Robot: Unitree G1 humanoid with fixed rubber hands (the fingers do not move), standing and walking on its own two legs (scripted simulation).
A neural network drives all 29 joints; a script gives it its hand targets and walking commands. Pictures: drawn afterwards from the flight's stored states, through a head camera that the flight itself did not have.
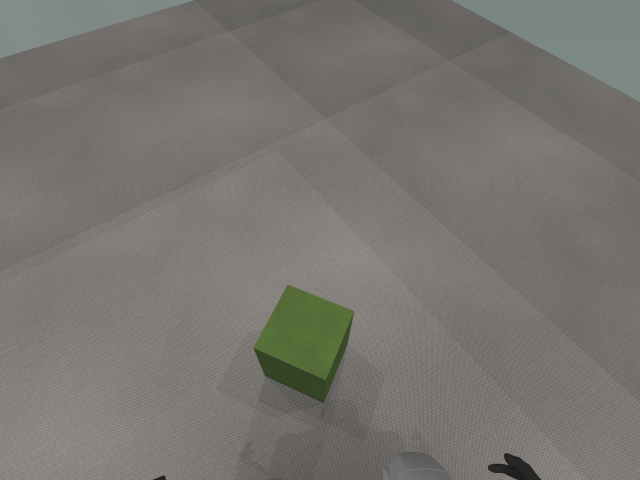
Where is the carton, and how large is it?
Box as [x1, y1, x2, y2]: [254, 285, 353, 402]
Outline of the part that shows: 287,285 254,346 254,349 264,374 266,376 323,402 347,343 353,311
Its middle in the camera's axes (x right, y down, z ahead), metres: -0.04 +0.31 +1.12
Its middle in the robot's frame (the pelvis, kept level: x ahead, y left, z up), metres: +0.48 +0.05 -0.64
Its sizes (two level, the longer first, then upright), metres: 0.199 0.196 0.268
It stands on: the floor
